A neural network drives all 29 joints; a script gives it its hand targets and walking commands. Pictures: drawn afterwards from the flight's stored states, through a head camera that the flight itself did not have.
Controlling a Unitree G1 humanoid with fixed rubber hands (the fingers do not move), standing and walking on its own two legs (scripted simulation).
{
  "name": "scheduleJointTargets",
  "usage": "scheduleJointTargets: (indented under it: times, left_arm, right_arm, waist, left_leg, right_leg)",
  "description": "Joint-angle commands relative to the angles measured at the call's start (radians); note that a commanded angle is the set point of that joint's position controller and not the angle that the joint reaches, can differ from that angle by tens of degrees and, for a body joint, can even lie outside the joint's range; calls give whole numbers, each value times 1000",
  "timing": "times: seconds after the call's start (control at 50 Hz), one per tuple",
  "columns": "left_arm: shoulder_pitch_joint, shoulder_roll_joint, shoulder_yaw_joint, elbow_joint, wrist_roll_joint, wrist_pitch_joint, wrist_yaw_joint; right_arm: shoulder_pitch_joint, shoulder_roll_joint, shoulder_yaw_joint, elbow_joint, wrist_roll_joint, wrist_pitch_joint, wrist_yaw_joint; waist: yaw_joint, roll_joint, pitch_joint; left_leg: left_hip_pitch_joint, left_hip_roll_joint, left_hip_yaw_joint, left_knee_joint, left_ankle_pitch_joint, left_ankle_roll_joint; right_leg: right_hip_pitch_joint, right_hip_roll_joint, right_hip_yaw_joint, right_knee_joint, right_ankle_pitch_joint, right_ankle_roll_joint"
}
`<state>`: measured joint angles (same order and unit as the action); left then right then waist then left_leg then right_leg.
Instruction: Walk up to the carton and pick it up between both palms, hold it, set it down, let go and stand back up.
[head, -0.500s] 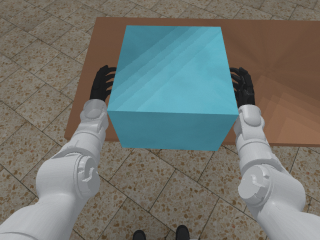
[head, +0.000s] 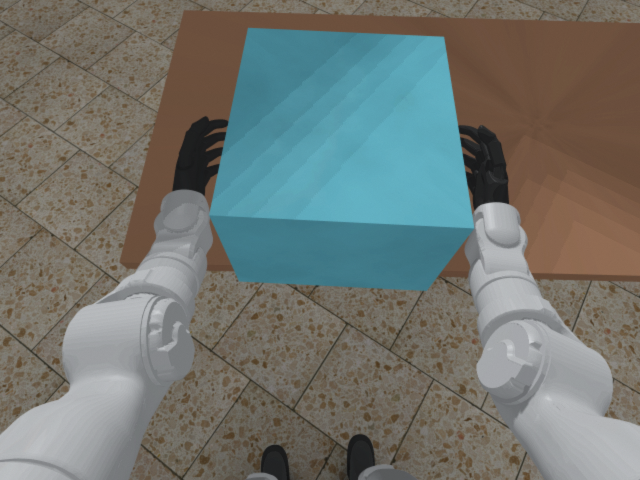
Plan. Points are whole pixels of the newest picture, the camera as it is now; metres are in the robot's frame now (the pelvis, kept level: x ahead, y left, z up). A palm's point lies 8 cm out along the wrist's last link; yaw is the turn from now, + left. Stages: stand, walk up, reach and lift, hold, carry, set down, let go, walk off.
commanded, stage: set down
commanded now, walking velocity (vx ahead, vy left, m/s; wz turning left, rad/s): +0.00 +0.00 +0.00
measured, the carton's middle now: (339, 162) +0.52 -0.04 -0.02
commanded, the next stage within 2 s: none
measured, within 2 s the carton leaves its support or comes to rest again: neither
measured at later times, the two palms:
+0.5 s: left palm (194, 188) +0.46 +0.15 +0.02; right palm (486, 197) +0.43 -0.22 +0.02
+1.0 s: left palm (194, 189) +0.46 +0.15 +0.02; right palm (485, 198) +0.43 -0.22 +0.02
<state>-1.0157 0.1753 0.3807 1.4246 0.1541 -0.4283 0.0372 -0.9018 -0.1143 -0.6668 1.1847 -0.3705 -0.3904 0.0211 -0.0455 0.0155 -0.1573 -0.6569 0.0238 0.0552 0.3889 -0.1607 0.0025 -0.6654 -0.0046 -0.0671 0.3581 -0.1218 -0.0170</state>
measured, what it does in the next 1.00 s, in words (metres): stands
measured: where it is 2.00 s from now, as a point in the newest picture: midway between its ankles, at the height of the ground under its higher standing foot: outside the picture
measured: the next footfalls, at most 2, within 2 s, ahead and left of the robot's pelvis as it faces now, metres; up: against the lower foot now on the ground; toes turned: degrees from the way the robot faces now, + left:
none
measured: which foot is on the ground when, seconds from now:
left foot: down 0.00-1.00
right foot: down 0.00-1.00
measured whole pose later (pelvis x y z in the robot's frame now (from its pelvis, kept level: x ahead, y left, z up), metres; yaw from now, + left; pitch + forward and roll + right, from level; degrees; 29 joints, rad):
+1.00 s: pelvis -0.01 +0.00 +0.00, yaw +0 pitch +25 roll +0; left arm -1.03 0.18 0.46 1.43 0.19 -0.47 0.01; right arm -0.93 -0.11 -0.71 1.18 -0.39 -0.42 0.04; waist -0.06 0.03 -0.12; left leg -0.68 0.02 0.05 0.42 -0.16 0.00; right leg -0.69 -0.01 -0.08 0.40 -0.13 -0.02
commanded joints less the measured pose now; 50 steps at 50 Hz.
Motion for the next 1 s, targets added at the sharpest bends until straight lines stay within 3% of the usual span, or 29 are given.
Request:
scheduleJointTargets:
  times: [0.0,0.06,0.08,0.12,0.16,0.22,0.24,0.28,0.32,0.36,0.38,0.44,0.54,0.58,0.62,0.64,0.72,0.78,0.8,0.82,0.84,0.9,0.98]
  left_arm:
    - [-506,-446,-114,-32,79,-13,-110]
    - [-489,-436,-89,-28,101,-9,-114]
    - [-507,-429,-94,-39,94,-10,-117]
    - [-496,-443,-118,-38,87,-12,-113]
    - [-507,-461,-140,-68,78,-21,-101]
    - [-481,-463,-140,-48,93,-17,-96]
    - [-490,-449,-133,-57,90,-20,-96]
    - [-469,-439,-123,-35,89,-21,-100]
    - [-464,-426,-107,-6,89,-25,-107]
    - [-473,-424,-111,-15,93,-21,-105]
    - [-480,-431,-107,-25,89,-21,-105]
    - [-484,-425,-116,-8,82,-21,-113]
    - [-470,-417,-104,0,88,-31,-118]
    - [-474,-402,-104,-5,96,-35,-117]
    - [-480,-410,-101,4,97,-35,-117]
    - [-468,-393,-80,21,95,-34,-122]
    - [-465,-405,-77,11,99,-45,-131]
    - [-472,-409,-91,-15,110,-45,-124]
    - [-463,-412,-78,-19,118,-42,-122]
    - [-458,-406,-88,-12,122,-36,-123]
    - [-441,-407,-72,-1,130,-32,-126]
    - [-434,-413,-62,-6,125,-28,-130]
    - [-432,-391,-64,10,121,-29,-126]
  right_arm:
    - [-456,441,243,31,-90,-19,167]
    - [-426,436,241,52,-101,-12,169]
    - [-417,437,227,67,-104,-7,166]
    - [-417,425,230,65,-103,-14,163]
    - [-420,410,223,68,-101,-31,167]
    - [-411,400,217,83,-98,-35,170]
    - [-411,401,222,76,-93,-35,170]
    - [-405,398,227,85,-95,-31,172]
    - [-426,413,235,77,-96,-30,172]
    - [-405,403,222,100,-102,-20,175]
    - [-407,411,222,85,-94,-22,173]
    - [-397,407,212,104,-97,-19,163]
    - [-395,434,213,80,-106,-22,168]
    - [-377,427,216,91,-102,-17,165]
    - [-400,419,202,84,-110,-19,165]
    - [-393,423,208,84,-107,-11,163]
    - [-387,449,209,55,-125,-19,158]
    - [-379,444,197,77,-117,-24,160]
    - [-353,446,202,102,-115,-21,164]
    - [-353,432,195,116,-118,-16,163]
    - [-346,435,201,110,-117,-16,164]
    - [-343,437,186,126,-125,-9,162]
    - [-356,423,188,97,-128,-12,165]
  waist:
    - [1,10,-613]
    - [-1,-3,-588]
    - [-18,-6,-580]
    - [-9,23,-592]
    - [-21,65,-636]
    - [-21,87,-611]
    - [-8,47,-618]
    - [-15,33,-600]
    - [1,0,-608]
    - [-6,22,-588]
    - [-7,5,-587]
    - [-32,15,-558]
    - [-11,12,-574]
    - [-19,-2,-547]
    - [-25,19,-567]
    - [-21,-13,-544]
    - [-24,-12,-552]
    - [-35,29,-561]
    - [-21,45,-547]
    - [-36,48,-541]
    - [-23,38,-541]
    - [-36,12,-505]
    - [-24,-17,-535]
  left_leg:
    - [299,6,9,22,266,-21]
    - [284,7,7,14,268,-14]
    - [291,7,4,22,275,-17]
    - [313,6,6,30,297,-27]
    - [391,16,-4,51,365,-44]
    - [444,30,-10,80,433,-54]
    - [430,25,-5,79,388,-46]
    - [400,26,-7,73,378,-36]
    - [319,15,2,59,304,-17]
    - [299,14,3,36,264,-20]
    - [295,13,5,39,252,-22]
    - [293,6,-2,38,257,-21]
    - [263,4,4,25,211,-11]
    - [236,3,9,27,192,-7]
    - [244,1,5,26,196,-9]
    - [202,-3,-1,16,139,1]
    - [182,-5,2,21,156,9]
    - [259,6,-3,41,233,-7]
    - [279,5,0,52,271,-15]
    - [301,4,-3,52,278,-25]
    - [289,6,7,60,282,-19]
    - [270,3,-9,39,237,-10]
    - [276,3,-1,40,218,1]
  right_leg:
    - [359,-10,-21,45,368,27]
    - [368,-9,-20,48,370,29]
    - [367,-8,-24,51,385,33]
    - [338,-6,-30,54,374,31]
    - [254,-2,-40,38,340,14]
    - [163,3,-47,31,322,6]
    - [167,7,-47,24,295,10]
    - [193,1,-44,33,316,16]
    - [258,-8,-30,51,317,20]
    - [264,-9,-33,50,290,22]
    - [268,-5,-33,51,278,20]
    - [270,-11,-27,45,318,23]
    - [283,-18,-23,53,294,28]
    - [303,-17,-18,57,296,32]
    - [286,-18,-21,55,297,34]
    - [309,-24,-12,53,271,32]
    - [327,-29,-15,73,316,45]
    - [271,-20,-29,72,319,33]
    - [252,-16,-33,68,324,33]
    - [243,-15,-34,63,314,32]
    - [252,-14,-33,61,318,35]
    - [263,-14,-25,62,307,37]
    - [256,-10,-33,66,279,43]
